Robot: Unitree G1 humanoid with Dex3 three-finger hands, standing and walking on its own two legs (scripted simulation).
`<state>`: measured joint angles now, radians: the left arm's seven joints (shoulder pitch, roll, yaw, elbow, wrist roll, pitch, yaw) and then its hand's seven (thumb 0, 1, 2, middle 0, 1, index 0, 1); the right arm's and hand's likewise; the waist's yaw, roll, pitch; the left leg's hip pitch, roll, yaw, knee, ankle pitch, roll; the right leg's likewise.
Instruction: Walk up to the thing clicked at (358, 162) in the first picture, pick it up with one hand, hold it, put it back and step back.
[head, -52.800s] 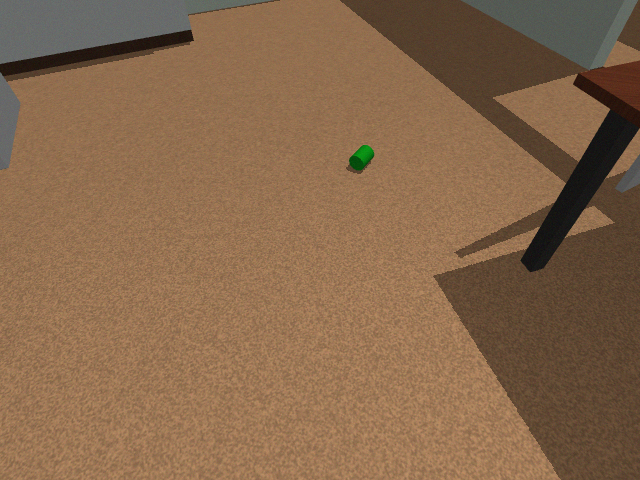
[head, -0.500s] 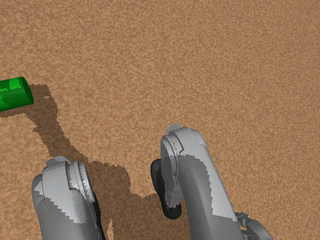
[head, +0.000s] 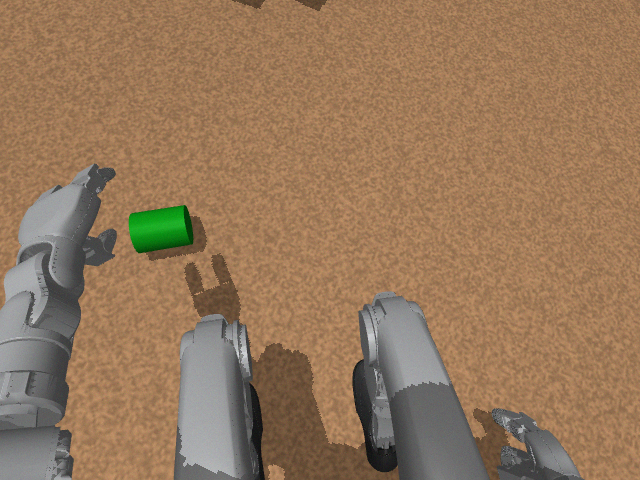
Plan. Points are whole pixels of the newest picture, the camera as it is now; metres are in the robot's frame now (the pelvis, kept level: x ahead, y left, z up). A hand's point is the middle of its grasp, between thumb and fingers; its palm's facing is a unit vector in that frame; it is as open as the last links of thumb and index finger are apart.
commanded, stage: home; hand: left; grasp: from above
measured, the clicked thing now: (162, 228) +0.53 +0.27 -0.40
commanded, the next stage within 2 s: none
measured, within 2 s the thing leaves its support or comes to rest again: neither
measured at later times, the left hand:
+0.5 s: hand (55, 369) +0.26 +0.20 +0.10, palm faces -0.02 -0.93 -0.37, open 7.4 cm
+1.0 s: hand out of the picture +0.22 +0.19 +0.23, palm faces +0.15 -0.97 -0.20, open 7.4 cm
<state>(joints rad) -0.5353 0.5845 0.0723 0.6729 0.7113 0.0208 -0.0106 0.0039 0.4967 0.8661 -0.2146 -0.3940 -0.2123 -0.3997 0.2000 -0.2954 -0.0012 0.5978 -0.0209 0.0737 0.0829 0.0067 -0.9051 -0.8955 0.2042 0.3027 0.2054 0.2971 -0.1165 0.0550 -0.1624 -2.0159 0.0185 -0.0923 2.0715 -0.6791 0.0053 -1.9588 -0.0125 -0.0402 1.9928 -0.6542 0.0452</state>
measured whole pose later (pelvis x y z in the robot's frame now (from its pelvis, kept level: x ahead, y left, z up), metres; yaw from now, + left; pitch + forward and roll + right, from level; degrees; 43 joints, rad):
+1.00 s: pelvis +0.08 -0.01 +0.28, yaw +6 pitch +10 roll -3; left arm 0.53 0.22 0.03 -0.15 -0.06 0.47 0.02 0.01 0.90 0.90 -0.20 -0.30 -0.20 -0.30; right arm 0.29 -0.22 0.04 0.51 0.01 -0.22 -0.18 0.02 -0.90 -0.90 0.20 0.30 0.21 0.30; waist -0.04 0.06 -0.17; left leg -0.70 0.03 -0.06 1.01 -0.49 -0.01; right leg -0.65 -0.01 -0.06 0.94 -0.46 0.02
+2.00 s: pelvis +0.07 -0.01 +0.27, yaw +6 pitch +9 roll -2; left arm 0.49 0.22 0.02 -0.12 -0.05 0.46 0.01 0.01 0.90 0.90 -0.20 -0.30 -0.20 -0.30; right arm 0.28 -0.22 0.03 0.54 0.00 -0.25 -0.18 0.02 -0.90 -0.90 0.21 0.30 0.21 0.30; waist -0.04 0.05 -0.15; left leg -0.69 0.04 -0.06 1.01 -0.49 -0.02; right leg -0.65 -0.01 -0.06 0.95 -0.47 0.01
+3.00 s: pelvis +0.08 +0.00 +0.28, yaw +6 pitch +9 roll -3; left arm 0.47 0.23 0.01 -0.09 -0.03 0.41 0.02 0.01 0.90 0.90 -0.20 -0.30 -0.20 -0.30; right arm 0.27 -0.22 0.02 0.55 -0.02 -0.22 -0.16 0.02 -0.90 -0.90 0.21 0.30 0.21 0.30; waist -0.03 0.04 -0.12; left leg -0.67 0.03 -0.06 1.01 -0.50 -0.01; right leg -0.63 -0.01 -0.05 0.95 -0.48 0.02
